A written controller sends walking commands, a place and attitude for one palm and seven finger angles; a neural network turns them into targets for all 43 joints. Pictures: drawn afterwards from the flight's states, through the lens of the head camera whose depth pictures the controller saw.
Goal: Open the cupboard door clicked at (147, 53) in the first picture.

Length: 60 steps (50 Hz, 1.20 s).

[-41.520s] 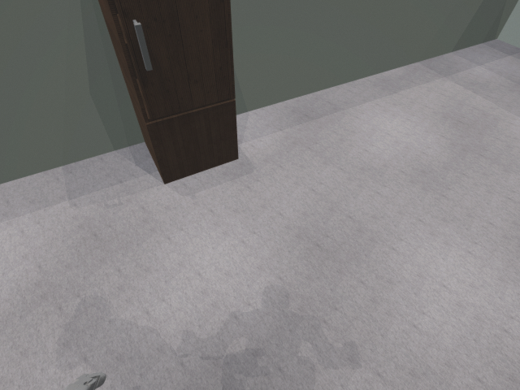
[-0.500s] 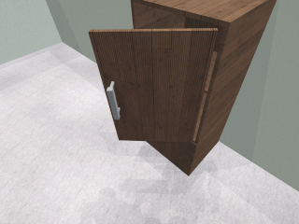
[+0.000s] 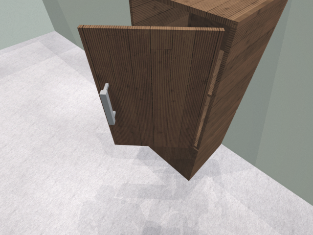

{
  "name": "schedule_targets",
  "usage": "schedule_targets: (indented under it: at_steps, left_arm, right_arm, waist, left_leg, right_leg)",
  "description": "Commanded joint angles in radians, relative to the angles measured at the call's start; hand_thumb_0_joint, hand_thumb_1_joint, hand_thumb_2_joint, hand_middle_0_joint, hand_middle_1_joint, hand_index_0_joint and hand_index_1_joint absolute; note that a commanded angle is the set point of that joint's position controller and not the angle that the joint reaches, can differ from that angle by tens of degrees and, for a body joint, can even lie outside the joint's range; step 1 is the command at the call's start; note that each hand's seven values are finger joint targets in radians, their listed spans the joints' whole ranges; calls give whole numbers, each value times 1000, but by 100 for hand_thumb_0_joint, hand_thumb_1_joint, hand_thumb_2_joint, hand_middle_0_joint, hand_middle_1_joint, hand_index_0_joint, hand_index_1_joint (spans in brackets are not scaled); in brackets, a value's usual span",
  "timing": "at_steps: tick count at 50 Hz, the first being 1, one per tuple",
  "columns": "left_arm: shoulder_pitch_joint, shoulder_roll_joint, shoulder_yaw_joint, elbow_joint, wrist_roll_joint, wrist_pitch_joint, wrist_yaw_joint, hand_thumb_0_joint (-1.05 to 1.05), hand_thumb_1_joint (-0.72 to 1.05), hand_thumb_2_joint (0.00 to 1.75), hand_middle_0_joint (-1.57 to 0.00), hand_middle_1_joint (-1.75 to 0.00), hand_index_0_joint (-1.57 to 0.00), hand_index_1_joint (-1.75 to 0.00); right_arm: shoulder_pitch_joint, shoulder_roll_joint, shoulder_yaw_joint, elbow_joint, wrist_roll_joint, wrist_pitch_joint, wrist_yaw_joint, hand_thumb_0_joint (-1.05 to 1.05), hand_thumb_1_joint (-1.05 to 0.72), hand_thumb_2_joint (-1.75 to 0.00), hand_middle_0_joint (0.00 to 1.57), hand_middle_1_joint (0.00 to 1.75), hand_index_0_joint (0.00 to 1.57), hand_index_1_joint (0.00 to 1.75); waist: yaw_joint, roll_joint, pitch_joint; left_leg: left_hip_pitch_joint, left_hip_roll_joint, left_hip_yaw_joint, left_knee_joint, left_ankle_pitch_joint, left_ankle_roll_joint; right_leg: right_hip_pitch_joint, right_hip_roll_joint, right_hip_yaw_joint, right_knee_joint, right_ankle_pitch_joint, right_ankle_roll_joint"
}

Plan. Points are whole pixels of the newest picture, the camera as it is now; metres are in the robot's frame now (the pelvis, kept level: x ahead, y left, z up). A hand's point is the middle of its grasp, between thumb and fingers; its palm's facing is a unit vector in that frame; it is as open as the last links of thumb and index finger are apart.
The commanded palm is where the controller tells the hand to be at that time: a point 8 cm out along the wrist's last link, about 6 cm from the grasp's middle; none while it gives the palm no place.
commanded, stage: come to a stop and stand still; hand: left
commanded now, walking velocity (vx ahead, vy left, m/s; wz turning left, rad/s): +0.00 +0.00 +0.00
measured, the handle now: (109, 104) +0.55 +0.21 -0.03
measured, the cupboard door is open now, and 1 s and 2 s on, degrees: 41 41 41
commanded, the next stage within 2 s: look again from close up in 0.32 s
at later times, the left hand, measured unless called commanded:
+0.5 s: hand out of the picture +0.06 +0.20 -0.17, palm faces -0.01 -0.97 -0.26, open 7.4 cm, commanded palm none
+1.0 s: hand out of the picture +0.06 +0.19 -0.17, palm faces +0.00 -0.97 -0.23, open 7.4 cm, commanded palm none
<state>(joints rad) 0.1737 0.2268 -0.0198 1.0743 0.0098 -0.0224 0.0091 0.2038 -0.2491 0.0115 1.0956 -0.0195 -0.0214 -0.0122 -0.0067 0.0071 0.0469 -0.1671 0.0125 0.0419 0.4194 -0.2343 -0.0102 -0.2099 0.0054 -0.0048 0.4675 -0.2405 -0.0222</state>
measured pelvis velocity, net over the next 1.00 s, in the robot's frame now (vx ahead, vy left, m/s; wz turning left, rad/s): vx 0.02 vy -0.01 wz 0.00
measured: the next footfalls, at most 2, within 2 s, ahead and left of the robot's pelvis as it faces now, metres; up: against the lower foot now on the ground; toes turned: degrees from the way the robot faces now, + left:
none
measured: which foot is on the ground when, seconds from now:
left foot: down 0.00-1.00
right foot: down 0.00-1.00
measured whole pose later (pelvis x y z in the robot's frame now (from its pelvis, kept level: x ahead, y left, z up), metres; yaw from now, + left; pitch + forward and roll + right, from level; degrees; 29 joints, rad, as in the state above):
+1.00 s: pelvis +0.02 -0.01 +0.00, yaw +0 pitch -1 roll +0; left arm 0.20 0.22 -0.01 1.10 0.01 -0.02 0.01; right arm 0.20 -0.20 0.02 1.14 -0.02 -0.02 -0.02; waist 0.01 -0.01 0.04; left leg -0.12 0.03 0.03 0.38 -0.24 -0.02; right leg -0.16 0.02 -0.01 0.42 -0.24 -0.03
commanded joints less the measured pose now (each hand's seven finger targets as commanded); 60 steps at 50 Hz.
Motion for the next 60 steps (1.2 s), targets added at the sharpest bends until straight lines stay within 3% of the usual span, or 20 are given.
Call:
schedule_targets:
  at_steps: [1,7,14,23,24,28,34,42,50,51,52,53,54,55,56,57,58,59,60]
  left_arm:
    - [14,174,40,-41,2,-15,15,0,90,90,-20,-30,-20,-30]
    - [10,176,42,-40,1,-16,15,0,90,90,-20,-30,-20,-30]
    - [12,172,44,-40,3,-15,16,0,90,90,-20,-30,-20,-30]
    - [27,171,45,-30,1,-17,16,0,90,90,-20,-30,-20,-30]
    - [29,169,45,-30,2,-16,17,0,90,90,-20,-30,-20,-30]
    - [34,168,45,-24,0,-16,17,0,90,90,-20,-30,-20,-30]
    - [44,155,44,-19,3,-14,17,0,90,90,-20,-30,-20,-30]
    - [52,149,43,-16,0,-15,17,0,90,90,-20,-30,-20,-30]
    - [62,132,40,-10,2,-13,18,0,90,90,-20,-30,-20,-30]
    - [181,81,34,35,6,-27,63,0,90,90,-20,-30,-20,-30]
    - [-580,381,272,-1448,-192,-248,47,0,88,89,-20,-32,-20,-32]
    - [-59,297,254,-1164,-115,-214,68,0,85,88,-20,-33,-20,-33]
    - [194,42,119,-1006,-174,-104,78,0,83,87,-21,-34,-21,-34]
    - [99,-7,115,-970,-192,-119,57,0,81,86,-21,-36,-21,-36]
    - [9,34,157,-969,-213,-186,31,0,78,85,-21,-37,-21,-37]
    - [54,38,196,-868,-219,-258,-7,0,76,84,-21,-39,-21,-39]
    - [150,-9,193,-789,-236,-337,-56,0,74,83,-21,-40,-21,-40]
    - [239,-24,200,-732,-244,-413,-112,0,71,82,-21,-42,-21,-42]
    - [275,-17,221,-735,-257,-495,-170,0,69,81,-22,-43,-22,-43]
  right_arm:
    - [-1,-119,-24,-43,4,-16,-7,0,-90,-90,20,30,20,30]
    - [-10,-123,-25,-37,3,-16,-9,0,-90,-90,20,30,20,30]
    - [-18,-112,-25,-31,5,-13,-12,0,-90,-90,20,30,20,30]
    - [-12,-116,-26,-23,4,-13,-14,0,-90,-90,20,30,20,30]
    - [-16,-107,-26,-20,5,-12,-15,0,-90,-90,20,30,20,30]
    - [-9,-112,-24,-16,5,-13,-16,0,-90,-90,20,30,20,30]
    - [-7,-96,-23,-6,5,-12,-18,0,-90,-90,20,30,20,30]
    - [10,-93,-23,2,5,-14,-18,0,-90,-90,20,30,20,30]
    - [22,-80,-22,8,5,-14,-18,0,-90,-90,20,30,20,30]
    - [-30,-67,-30,-50,18,-15,-9,0,-90,-90,20,30,20,30]
    - [3,-190,-56,-402,67,-154,-54,0,-90,-90,20,30,20,30]
    - [-58,-124,-47,-370,45,-231,-90,0,-90,-90,20,30,20,30]
    - [-66,-83,-51,-376,66,-250,-86,0,-90,-90,20,30,20,30]
    - [-24,-109,-48,-364,68,-256,-77,0,-90,-90,20,30,20,30]
    - [-39,-135,-68,-417,57,-270,-74,0,-90,-90,20,30,20,30]
    - [-24,-147,-84,-423,42,-277,-70,0,-90,-90,20,30,20,30]
    - [-39,-137,-86,-453,31,-289,-61,0,-90,-90,20,30,20,30]
    - [-60,-130,-87,-486,32,-303,-43,0,-90,-90,20,30,20,30]
    - [-63,-128,-92,-516,25,-312,-28,0,-90,-90,20,30,20,30]
  waist:
    - [9,-14,-39]
    - [9,-19,-70]
    - [10,-25,-50]
    - [9,-27,-80]
    - [11,-28,-56]
    - [10,-14,-72]
    - [15,-22,-30]
    - [13,-14,-50]
    - [15,-1,-23]
    - [37,42,-1]
    - [-58,180,-485]
    - [45,267,-440]
    - [11,229,-277]
    - [-48,29,-119]
    - [-62,-91,-1]
    - [-63,-180,-12]
    - [-29,-218,-18]
    - [16,-150,-38]
    - [45,-170,-125]
  left_leg:
    - [-5,89,-77,-72,119,28]
    - [25,93,-74,-68,156,25]
    - [31,95,-71,-72,168,24]
    - [53,97,-65,-66,191,21]
    - [49,97,-63,-67,193,21]
    - [52,100,-65,-72,191,20]
    - [40,100,-67,-83,173,23]
    - [42,99,-72,-84,174,21]
    - [32,98,-74,-92,159,23]
    - [-35,105,-8,119,160,0]
    - [188,-38,-33,-7,300,31]
    - [195,-5,-3,5,424,43]
    - [88,7,-26,23,365,15]
    - [0,7,-43,53,256,22]
    - [-105,-2,-59,99,131,31]
    - [-188,-9,-52,156,33,28]
    - [-289,-19,-56,218,-38,22]
    - [-351,-33,-43,274,-65,12]
    - [-416,-40,-37,335,-79,3]
  right_leg:
    - [35,-122,117,-98,172,-27]
    - [55,-123,112,-95,232,-26]
    - [56,-120,110,-102,262,-25]
    - [79,-125,108,-101,311,-25]
    - [70,-120,105,-102,318,-24]
    - [78,-123,105,-103,300,-25]
    - [59,-117,103,-117,263,-24]
    - [70,-120,103,-118,254,-24]
    - [51,-115,101,-123,215,-23]
    - [46,-182,134,-100,539,24]
    - [171,-75,65,-20,497,-13]
    - [138,-29,18,38,321,-36]
    - [26,-26,-49,13,187,-18]
    - [-86,-18,-79,10,158,5]
    - [-199,-14,-86,25,78,20]
    - [-295,-12,-93,59,-34,27]
    - [-364,-11,-93,120,-118,25]
    - [-395,-18,-77,185,-141,12]
    - [-412,-17,-70,260,-164,5]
